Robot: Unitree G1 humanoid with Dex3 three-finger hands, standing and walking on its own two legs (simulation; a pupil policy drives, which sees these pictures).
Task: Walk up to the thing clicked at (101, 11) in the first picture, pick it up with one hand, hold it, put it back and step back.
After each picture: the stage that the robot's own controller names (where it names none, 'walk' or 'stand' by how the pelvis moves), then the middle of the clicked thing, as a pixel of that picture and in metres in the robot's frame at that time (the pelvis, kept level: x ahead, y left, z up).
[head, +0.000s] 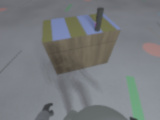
stand; (98, 20) +1.02 -0.04 +0.07
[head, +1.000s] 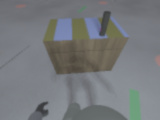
rise first; (104, 24) +0.92 -0.06 +0.09
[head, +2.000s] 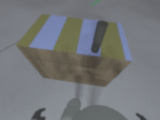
rise first; (98, 39) +0.57 +0.04 +0.10
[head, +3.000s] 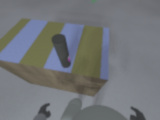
stand; (63, 53) +0.37 +0.22 +0.10
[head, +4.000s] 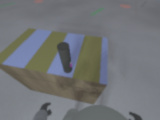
stand; (65, 59) +0.38 +0.20 +0.08
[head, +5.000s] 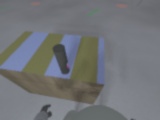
stand; (62, 61) +0.37 +0.22 +0.07
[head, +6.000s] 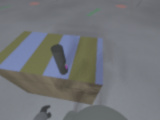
stand; (60, 61) +0.37 +0.23 +0.07
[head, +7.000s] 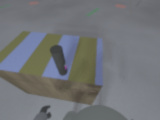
stand; (60, 62) +0.36 +0.23 +0.07
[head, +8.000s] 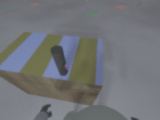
rise first; (60, 62) +0.36 +0.23 +0.07
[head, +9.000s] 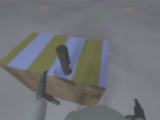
rise first; (65, 62) +0.37 +0.22 +0.07
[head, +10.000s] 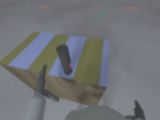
go down; (65, 61) +0.37 +0.22 +0.07
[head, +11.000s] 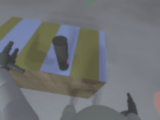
go down; (62, 56) +0.38 +0.19 +0.10
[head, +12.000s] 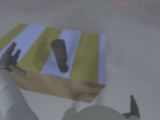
go down; (61, 58) +0.37 +0.20 +0.10
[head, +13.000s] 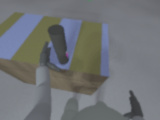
close in; (60, 48) +0.40 +0.20 +0.14
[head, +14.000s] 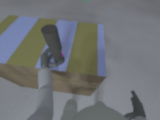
lift; (55, 48) +0.41 +0.22 +0.15
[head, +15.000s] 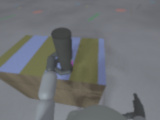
lift; (65, 55) +0.29 +0.14 +0.25
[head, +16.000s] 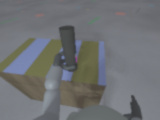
lift; (69, 51) +0.34 +0.14 +0.24
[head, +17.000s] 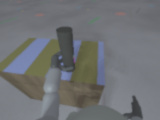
hold; (67, 52) +0.33 +0.15 +0.24
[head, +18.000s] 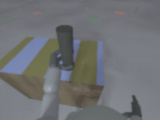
crouch; (67, 51) +0.33 +0.15 +0.24
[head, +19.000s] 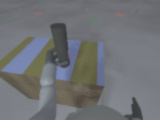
crouch; (62, 48) +0.35 +0.19 +0.24
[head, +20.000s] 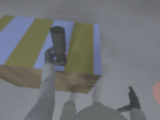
lower; (60, 49) +0.42 +0.18 +0.12
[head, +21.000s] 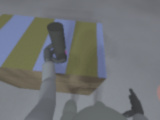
lower; (59, 46) +0.42 +0.19 +0.14
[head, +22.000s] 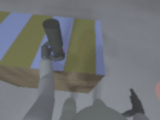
lower; (56, 43) +0.43 +0.20 +0.15
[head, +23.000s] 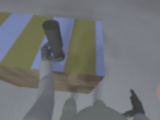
lower; (56, 44) +0.42 +0.20 +0.15
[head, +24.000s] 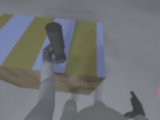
loosen; (58, 46) +0.41 +0.20 +0.15
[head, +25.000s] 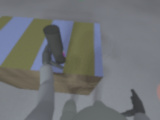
withdraw; (57, 48) +0.41 +0.20 +0.14
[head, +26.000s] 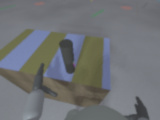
sink last; (68, 59) +0.36 +0.18 +0.12
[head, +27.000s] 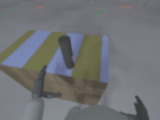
stand; (67, 54) +0.40 +0.19 +0.13
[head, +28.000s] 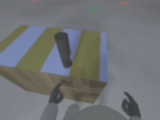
stand; (65, 52) +0.39 +0.19 +0.14
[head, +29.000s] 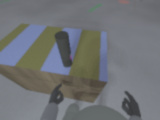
stand; (65, 52) +0.40 +0.19 +0.14
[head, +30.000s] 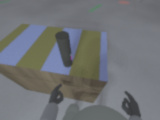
stand; (65, 52) +0.40 +0.19 +0.14
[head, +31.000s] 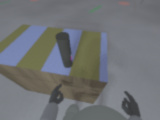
stand; (65, 52) +0.40 +0.19 +0.14
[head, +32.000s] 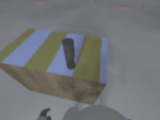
stand; (69, 55) +0.41 +0.18 +0.09
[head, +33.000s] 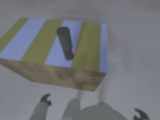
walk; (66, 46) +0.45 +0.19 +0.10
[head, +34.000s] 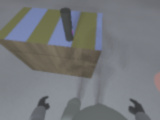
walk; (67, 27) +0.63 +0.23 +0.09
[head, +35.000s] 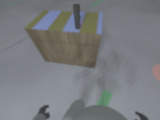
stand; (77, 17) +0.96 +0.24 +0.09
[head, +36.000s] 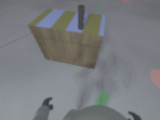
stand; (81, 18) +0.99 +0.18 +0.08
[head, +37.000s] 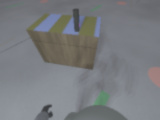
stand; (76, 21) +1.00 +0.22 +0.07
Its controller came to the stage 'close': yes
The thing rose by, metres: 0.19
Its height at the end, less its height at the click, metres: +0.00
